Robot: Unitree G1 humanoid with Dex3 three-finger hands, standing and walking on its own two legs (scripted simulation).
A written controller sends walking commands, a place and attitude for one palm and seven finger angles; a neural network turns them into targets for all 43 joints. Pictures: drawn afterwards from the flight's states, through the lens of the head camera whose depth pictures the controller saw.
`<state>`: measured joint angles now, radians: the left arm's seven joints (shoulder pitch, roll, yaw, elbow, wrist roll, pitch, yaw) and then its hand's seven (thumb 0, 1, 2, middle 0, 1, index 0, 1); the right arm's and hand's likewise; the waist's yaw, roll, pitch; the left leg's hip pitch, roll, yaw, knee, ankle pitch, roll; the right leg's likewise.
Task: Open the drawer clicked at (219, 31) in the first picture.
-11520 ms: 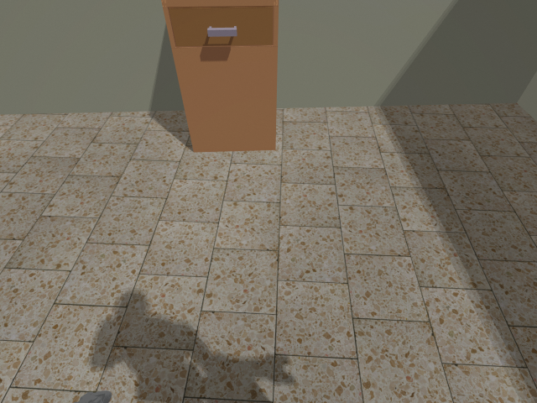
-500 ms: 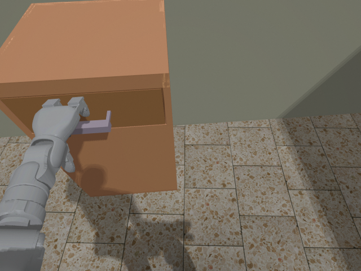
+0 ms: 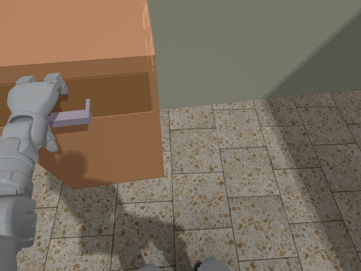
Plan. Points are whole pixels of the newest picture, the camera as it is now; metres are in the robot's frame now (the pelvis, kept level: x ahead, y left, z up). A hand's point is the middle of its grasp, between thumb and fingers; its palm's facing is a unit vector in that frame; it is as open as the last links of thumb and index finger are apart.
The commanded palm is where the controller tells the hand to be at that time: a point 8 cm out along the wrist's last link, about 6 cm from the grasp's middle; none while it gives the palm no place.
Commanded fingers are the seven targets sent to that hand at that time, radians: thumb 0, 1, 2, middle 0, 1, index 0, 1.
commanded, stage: move the hooked fingers above the handle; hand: left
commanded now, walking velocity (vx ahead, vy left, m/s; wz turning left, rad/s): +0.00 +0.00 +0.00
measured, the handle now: (66, 111) +0.52 +0.29 -0.03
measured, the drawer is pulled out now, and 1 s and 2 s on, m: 0.00 0.00 0.00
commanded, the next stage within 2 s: lower the fingers behind the handle in 0.72 s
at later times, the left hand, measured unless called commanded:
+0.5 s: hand (47, 111) +0.47 +0.30 +0.03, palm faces -0.08 -0.03 -1.00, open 13.8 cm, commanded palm +0.46 +0.30 +0.09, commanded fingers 0.00 -0.50 0.30 -0.30 -1.20 -0.30 -1.20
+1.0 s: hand (45, 117) +0.46 +0.31 +0.03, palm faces -0.09 -0.03 -1.00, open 13.8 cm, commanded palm +0.45 +0.30 +0.07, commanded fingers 0.00 -0.50 0.30 -0.30 -1.20 -0.30 -1.20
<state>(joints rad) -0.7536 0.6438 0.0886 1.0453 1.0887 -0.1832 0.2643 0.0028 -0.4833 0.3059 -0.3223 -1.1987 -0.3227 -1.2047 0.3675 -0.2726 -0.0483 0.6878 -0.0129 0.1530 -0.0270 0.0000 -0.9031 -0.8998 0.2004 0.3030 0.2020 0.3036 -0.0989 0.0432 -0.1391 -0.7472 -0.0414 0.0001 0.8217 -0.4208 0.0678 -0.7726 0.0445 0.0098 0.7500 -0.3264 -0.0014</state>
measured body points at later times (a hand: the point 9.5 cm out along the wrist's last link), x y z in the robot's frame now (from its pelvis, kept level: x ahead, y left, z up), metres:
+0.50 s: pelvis +0.00 +0.00 +0.00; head +0.11 +0.01 +0.43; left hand +0.47 +0.30 +0.09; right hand +0.02 -0.28 -0.12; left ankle -0.03 +0.07 -0.70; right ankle +0.01 -0.13 -0.70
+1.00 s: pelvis +0.00 +0.00 +0.00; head +0.11 +0.01 +0.43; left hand +0.46 +0.31 +0.08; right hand +0.02 -0.28 -0.13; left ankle -0.03 +0.07 -0.70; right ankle +0.01 -0.13 -0.70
